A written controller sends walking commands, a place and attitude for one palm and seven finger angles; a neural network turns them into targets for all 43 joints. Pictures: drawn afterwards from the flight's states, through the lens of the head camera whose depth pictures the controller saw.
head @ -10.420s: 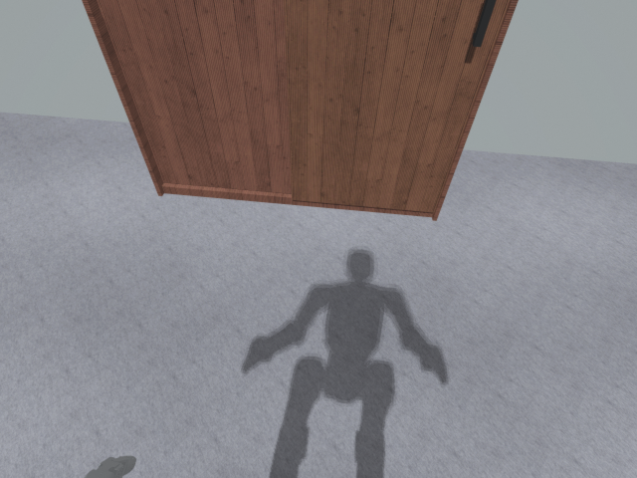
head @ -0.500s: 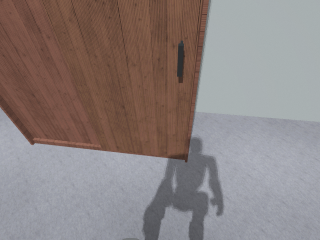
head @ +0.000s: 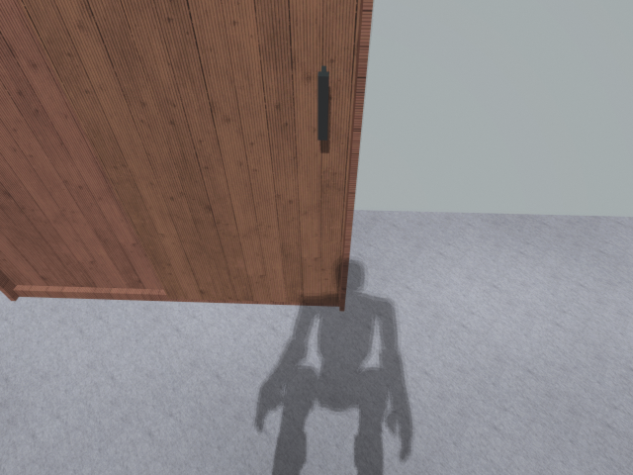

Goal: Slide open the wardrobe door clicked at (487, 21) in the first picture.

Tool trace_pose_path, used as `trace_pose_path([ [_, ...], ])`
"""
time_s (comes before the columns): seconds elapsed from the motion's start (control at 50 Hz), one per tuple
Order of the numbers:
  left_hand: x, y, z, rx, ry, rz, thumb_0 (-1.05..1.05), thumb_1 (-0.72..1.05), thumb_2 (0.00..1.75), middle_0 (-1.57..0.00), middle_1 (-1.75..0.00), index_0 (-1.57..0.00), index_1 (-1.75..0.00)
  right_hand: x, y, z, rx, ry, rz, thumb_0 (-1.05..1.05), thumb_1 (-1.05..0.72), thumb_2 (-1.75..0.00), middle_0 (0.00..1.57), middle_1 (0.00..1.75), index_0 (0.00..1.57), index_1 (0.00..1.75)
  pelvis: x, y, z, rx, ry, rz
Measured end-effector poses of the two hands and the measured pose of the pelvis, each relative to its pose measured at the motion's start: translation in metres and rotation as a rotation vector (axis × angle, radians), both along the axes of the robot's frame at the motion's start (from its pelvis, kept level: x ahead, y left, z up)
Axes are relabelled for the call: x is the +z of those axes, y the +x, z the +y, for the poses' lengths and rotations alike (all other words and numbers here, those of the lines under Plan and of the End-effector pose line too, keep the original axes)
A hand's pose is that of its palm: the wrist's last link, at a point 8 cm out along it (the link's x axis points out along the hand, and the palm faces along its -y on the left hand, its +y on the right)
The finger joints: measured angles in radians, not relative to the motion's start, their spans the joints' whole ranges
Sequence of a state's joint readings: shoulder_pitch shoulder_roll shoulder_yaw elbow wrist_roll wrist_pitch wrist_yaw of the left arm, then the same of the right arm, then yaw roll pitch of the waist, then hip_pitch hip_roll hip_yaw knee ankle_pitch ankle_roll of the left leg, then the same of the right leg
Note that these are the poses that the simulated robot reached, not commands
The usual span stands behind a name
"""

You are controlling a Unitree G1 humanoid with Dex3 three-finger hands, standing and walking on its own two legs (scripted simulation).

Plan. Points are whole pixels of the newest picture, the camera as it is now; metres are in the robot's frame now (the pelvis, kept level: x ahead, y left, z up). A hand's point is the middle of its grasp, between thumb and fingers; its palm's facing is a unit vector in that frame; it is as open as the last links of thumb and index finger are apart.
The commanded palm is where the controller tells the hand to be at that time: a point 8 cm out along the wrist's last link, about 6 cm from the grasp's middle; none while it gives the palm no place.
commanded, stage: look again from close up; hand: right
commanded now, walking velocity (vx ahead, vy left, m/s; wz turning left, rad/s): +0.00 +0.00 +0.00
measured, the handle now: (323, 103) +0.80 +0.00 +0.08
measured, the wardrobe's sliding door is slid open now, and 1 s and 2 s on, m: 0.00 0.00 0.00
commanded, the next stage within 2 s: shuffle to correct the standing spot in 0.88 s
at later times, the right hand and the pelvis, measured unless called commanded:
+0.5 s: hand out of the picture +0.04 -0.18 -0.17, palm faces +0.03 +0.98 -0.18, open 7.3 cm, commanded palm none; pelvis +0.05 -0.01 +0.00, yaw +0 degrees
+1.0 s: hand out of the picture +0.04 -0.16 -0.17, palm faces +0.04 +0.98 -0.17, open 7.3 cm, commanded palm none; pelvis +0.05 +0.00 +0.00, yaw +0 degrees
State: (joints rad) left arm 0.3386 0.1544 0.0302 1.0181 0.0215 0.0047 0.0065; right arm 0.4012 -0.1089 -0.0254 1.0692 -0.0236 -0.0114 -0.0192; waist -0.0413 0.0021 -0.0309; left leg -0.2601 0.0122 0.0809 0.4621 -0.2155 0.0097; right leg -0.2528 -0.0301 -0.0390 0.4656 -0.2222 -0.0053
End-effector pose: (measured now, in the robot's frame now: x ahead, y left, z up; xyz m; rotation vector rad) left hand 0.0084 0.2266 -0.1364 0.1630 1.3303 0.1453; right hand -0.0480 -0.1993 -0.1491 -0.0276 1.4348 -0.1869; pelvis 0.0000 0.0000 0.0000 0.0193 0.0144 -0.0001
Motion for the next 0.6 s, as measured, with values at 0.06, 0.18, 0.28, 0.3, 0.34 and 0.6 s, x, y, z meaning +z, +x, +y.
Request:
trace_pose_path([
  [0.06, 0.0, 0.002, -0.011, -0.006, 0.012, 0.021, 0.01, 0.93, 0.9, -0.2, -0.3, -0.2, -0.3, -0.004, 0.005, -0.008, 0.006, 0.006, 0.025, 0.0, -0.91, -0.9, 0.2, 0.29, 0.2, 0.3, -0.001, 0.005, -0.005, -0.01, -0.022, -0.006],
  [0.18, -0.004, 0.005, -0.026, -0.02, -0.011, 0.081, 0.02, 0.95, 0.9, -0.2, -0.3, -0.2, -0.3, 0.001, 0.029, -0.017, 0.016, -0.009, 0.01, 0.0, -0.91, -0.9, 0.2, 0.29, 0.2, 0.3, 0.002, 0.018, -0.012, -0.014, -0.029, -0.007],
  [0.28, -0.005, 0.009, -0.03, 0.001, -0.022, 0.096, 0.03, 0.95, 0.9, -0.2, -0.3, -0.2, -0.3, 0.004, 0.049, -0.02, 0.05, -0.017, 0.011, 0.0, -0.91, -0.9, 0.2, 0.29, 0.2, 0.3, 0.004, 0.029, -0.014, -0.002, -0.025, -0.005],
  [0.3, -0.005, 0.009, -0.03, 0.006, -0.024, 0.098, 0.03, 0.95, 0.9, -0.2, -0.3, -0.2, -0.3, 0.004, 0.053, -0.02, 0.057, -0.018, 0.011, 0.0, -0.91, -0.9, 0.2, 0.29, 0.2, 0.3, 0.004, 0.031, -0.014, -0.001, -0.025, -0.005],
  [0.34, -0.005, 0.011, -0.031, 0.013, -0.026, 0.101, 0.02, 0.94, 0.9, -0.2, -0.3, -0.2, -0.3, 0.004, 0.062, -0.022, 0.07, -0.024, 0.011, 0.0, -0.91, -0.9, 0.2, 0.29, 0.2, 0.3, 0.004, 0.034, -0.014, 0.003, -0.025, -0.005],
  [0.6, -0.009, 0.019, -0.032, 0.028, -0.043, 0.12, 0.01, 0.92, 0.9, -0.2, -0.3, -0.2, -0.3, 0.008, 0.094, -0.03, 0.091, -0.065, -0.015, 0.01, -0.93, -0.9, 0.2, 0.29, 0.2, 0.3, 0.004, 0.051, -0.01, 0.008, -0.027, -0.01],
])
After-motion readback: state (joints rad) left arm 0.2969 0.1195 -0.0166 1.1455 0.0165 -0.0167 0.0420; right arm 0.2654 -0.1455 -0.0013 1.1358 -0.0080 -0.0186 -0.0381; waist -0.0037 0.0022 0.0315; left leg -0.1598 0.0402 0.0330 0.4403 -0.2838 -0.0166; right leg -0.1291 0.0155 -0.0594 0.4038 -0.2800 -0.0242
